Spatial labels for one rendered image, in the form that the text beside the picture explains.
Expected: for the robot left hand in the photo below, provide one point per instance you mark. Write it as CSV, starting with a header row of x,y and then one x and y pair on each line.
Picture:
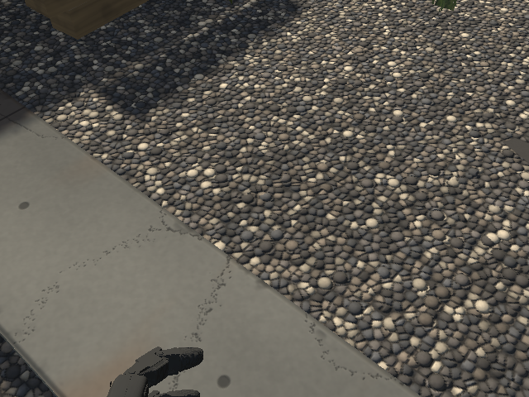
x,y
151,368

